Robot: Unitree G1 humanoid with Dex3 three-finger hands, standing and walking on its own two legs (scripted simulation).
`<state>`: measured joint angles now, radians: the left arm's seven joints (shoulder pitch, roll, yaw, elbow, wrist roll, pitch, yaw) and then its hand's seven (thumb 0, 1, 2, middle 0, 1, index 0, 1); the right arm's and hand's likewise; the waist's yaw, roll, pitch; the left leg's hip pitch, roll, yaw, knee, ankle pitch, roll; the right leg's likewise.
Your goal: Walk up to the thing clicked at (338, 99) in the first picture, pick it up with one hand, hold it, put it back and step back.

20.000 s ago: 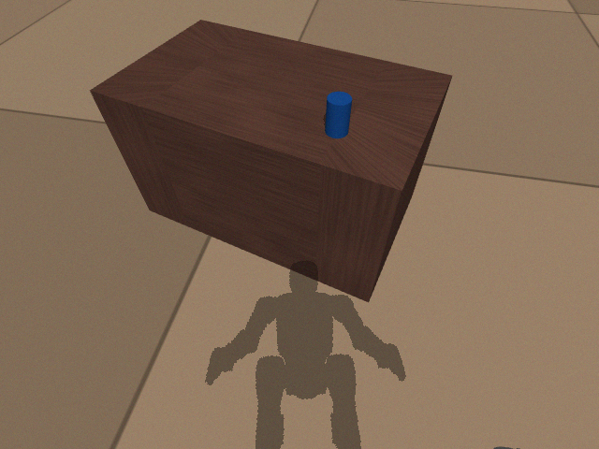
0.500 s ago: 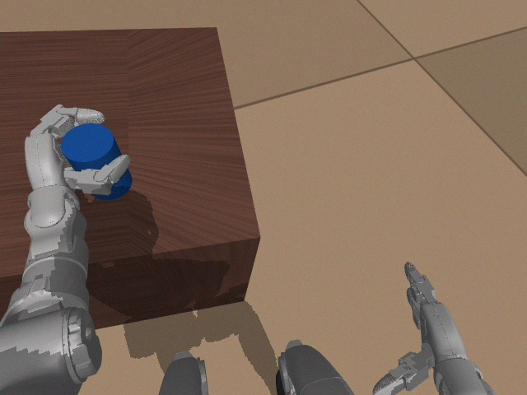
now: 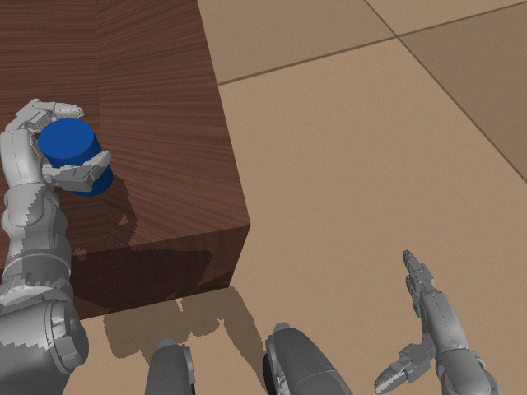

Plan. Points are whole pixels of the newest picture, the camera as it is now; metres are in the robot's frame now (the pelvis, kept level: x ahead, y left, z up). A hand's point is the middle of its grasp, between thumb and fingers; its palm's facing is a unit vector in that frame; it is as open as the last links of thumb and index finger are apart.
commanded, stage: lower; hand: left
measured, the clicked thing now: (79, 160) +0.49 +0.20 -0.02
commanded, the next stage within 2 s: loosen in 0.32 s
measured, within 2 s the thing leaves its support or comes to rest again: rests again in 0.18 s
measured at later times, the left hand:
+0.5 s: hand (74, 147) +0.50 +0.20 +0.00, palm faces +0.15 -0.99 -0.01, open 9.5 cm
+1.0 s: hand (73, 143) +0.51 +0.20 +0.00, palm faces +0.15 -0.99 +0.00, open 14.1 cm
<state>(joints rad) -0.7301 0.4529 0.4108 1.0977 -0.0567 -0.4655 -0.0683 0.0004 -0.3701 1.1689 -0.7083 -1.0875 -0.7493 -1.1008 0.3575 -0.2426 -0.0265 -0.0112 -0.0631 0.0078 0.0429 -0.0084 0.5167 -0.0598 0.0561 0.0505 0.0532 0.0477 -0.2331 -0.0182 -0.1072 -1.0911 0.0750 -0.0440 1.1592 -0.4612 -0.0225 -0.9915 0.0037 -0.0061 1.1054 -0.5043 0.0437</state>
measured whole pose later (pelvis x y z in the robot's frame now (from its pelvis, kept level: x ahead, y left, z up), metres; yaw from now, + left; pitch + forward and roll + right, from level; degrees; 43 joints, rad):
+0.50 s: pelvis -0.02 +0.00 -0.03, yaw +0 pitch +25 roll -4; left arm -0.83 0.53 0.45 1.21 -0.03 -0.51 -0.07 0.00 -0.37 1.17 -0.71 -1.08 -0.76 -1.09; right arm 0.35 -0.25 -0.02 -0.04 -0.07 0.01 0.05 -0.01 0.52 -0.06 0.06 0.05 0.05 0.05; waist -0.27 0.00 -0.14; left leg -1.24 0.08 -0.06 1.28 -0.48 -0.02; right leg -1.14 0.01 -0.01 1.22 -0.53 0.05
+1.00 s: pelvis -0.01 +0.00 -0.03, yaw -1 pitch +26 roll -4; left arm -0.82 0.53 0.45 1.16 -0.04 -0.48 -0.08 -0.01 -0.49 0.32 -0.54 -0.47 -0.55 -0.47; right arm 0.38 -0.26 -0.02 -0.08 -0.06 0.00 0.04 -0.01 0.52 -0.05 0.06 0.05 0.06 0.05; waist -0.27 0.00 -0.15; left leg -1.25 0.08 -0.06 1.28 -0.49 -0.02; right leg -1.15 0.01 -0.01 1.23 -0.54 0.04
